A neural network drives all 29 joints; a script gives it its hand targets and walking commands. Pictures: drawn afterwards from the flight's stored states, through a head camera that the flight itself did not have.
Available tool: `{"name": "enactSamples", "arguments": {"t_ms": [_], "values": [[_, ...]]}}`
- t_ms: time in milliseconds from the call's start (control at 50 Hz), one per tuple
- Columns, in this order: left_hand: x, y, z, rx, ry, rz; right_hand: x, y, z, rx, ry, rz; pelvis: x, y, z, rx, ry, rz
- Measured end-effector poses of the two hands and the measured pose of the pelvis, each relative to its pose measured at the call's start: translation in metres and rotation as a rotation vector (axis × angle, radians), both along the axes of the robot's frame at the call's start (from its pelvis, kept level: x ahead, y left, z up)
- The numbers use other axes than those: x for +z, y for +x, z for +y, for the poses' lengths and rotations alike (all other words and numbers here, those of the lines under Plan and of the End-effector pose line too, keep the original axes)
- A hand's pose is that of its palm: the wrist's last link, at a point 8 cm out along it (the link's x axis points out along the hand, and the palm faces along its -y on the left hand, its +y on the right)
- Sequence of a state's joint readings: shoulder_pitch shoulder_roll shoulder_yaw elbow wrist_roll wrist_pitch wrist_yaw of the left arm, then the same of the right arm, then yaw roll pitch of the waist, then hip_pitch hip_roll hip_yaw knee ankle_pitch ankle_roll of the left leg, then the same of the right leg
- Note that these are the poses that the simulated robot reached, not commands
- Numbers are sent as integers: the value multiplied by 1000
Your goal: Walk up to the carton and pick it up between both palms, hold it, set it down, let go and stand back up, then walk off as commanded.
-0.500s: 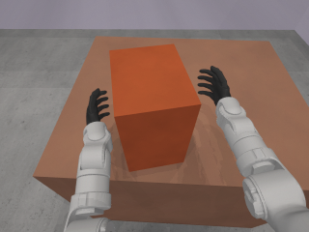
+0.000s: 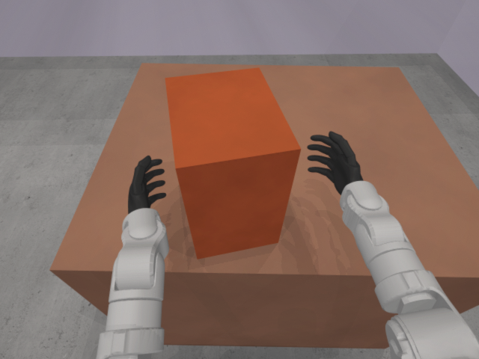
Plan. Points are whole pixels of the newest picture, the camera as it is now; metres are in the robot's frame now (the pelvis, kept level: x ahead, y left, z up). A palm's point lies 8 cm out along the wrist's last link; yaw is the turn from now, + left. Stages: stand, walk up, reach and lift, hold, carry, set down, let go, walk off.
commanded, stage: set down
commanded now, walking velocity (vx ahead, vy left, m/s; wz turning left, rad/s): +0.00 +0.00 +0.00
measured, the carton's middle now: (226, 167) +0.43 +0.07 +0.07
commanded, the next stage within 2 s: none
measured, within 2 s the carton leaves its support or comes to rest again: neither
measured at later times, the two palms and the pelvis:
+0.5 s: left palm (132, 238) +0.26 +0.19 +0.09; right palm (374, 218) +0.31 -0.17 +0.09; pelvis +0.00 +0.00 +0.00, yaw +0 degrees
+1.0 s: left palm (128, 276) +0.21 +0.19 +0.07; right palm (395, 259) +0.25 -0.19 +0.07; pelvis +0.00 -0.01 +0.00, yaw +0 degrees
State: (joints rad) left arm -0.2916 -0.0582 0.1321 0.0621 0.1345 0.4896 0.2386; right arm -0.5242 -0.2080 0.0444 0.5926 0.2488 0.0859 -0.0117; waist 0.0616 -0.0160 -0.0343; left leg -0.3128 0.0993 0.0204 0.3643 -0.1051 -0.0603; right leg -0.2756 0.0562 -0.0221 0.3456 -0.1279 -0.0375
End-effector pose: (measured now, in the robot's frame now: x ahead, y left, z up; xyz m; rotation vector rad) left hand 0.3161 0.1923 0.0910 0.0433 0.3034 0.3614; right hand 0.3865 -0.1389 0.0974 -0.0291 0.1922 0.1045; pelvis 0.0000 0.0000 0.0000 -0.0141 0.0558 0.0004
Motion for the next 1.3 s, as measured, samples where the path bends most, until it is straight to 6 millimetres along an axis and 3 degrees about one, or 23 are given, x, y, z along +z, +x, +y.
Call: {"name": "enactSamples", "arguments": {"t_ms": [220, 520, 880, 1300], "values": [[-4, -30, 4, 19, 1, -3, -10, -35, -20, -17, -4, -15, 0, -1, 0, 0, 0, -7], [-1, -59, 1, 13, -3, -4, -9, -76, -33, -24, -1, -40, 0, -3, -1, 1, 1, -41], [-16, -100, -2, 40, -6, 35, -20, -125, -51, -40, 7, -15, 2, 3, -8, 3, 10, -86], [-32, -107, 4, 16, 10, 86, -41, -141, -53, -54, 9, 71, 2, 8, -6, 7, 15, -100]]}}
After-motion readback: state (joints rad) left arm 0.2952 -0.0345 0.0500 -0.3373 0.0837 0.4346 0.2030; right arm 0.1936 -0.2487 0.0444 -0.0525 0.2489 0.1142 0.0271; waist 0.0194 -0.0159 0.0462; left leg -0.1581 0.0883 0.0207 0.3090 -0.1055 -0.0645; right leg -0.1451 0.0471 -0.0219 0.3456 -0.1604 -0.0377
